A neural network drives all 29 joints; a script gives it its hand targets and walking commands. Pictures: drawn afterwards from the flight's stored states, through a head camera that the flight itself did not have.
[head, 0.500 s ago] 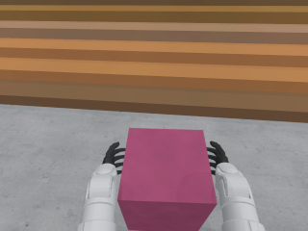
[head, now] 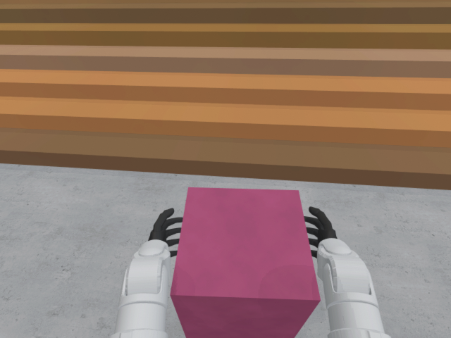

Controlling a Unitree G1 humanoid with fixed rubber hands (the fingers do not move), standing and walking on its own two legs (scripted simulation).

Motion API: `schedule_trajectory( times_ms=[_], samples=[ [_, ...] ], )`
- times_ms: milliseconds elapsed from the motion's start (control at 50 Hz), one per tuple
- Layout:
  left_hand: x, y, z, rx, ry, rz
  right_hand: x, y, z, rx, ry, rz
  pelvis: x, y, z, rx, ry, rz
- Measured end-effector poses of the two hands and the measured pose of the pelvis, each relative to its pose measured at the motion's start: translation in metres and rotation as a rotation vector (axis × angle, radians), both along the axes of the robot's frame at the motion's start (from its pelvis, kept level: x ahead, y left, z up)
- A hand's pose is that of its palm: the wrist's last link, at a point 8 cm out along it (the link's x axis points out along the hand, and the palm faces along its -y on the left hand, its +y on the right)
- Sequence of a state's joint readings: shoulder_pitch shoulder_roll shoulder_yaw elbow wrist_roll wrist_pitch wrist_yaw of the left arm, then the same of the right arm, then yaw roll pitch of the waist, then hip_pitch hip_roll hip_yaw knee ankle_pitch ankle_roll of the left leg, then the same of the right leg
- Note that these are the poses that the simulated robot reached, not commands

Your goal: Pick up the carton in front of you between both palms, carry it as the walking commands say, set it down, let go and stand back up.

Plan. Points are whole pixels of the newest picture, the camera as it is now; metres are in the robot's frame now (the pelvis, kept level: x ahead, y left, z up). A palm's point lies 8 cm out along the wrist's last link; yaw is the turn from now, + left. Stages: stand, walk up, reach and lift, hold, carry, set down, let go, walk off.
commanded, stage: hold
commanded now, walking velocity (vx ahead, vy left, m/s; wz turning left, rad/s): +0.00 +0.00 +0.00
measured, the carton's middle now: (240, 268) +0.28 +0.00 -0.02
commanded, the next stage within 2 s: carry in 0.64 s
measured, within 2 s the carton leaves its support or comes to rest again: neither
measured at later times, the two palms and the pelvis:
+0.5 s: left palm (158, 249) +0.28 +0.15 +0.05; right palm (326, 247) +0.28 -0.15 +0.05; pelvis -0.01 +0.00 +0.00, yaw +0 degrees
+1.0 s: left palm (153, 211) +0.36 +0.17 +0.07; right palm (305, 208) +0.36 -0.13 +0.07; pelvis +0.08 +0.01 -0.02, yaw -1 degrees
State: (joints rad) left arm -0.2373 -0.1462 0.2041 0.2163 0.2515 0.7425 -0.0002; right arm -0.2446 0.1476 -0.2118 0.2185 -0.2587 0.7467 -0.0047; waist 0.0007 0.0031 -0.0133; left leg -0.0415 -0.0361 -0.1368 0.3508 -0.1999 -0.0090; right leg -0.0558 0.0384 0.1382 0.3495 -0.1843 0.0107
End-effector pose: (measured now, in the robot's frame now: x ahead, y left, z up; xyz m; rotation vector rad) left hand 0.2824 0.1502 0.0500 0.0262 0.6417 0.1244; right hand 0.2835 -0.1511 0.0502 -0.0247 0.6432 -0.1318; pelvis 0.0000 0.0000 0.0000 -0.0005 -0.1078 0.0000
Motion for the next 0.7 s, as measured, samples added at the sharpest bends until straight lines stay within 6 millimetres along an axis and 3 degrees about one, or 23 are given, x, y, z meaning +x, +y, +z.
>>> schedule_trajectory(
  times_ms=[340,700],
  samples=[
    [-0.004,0.000,-0.001,-0.014,0.015,0.011,-0.004,0.000,-0.001,0.015,0.015,-0.009,-0.012,0.000,-0.002,0.000,-0.015,0.001],
    [0.003,0.001,-0.001,-0.002,0.007,0.004,0.004,0.000,-0.001,0.007,0.007,0.000,-0.002,0.000,-0.004,-0.001,0.044,0.004]
  ],
)
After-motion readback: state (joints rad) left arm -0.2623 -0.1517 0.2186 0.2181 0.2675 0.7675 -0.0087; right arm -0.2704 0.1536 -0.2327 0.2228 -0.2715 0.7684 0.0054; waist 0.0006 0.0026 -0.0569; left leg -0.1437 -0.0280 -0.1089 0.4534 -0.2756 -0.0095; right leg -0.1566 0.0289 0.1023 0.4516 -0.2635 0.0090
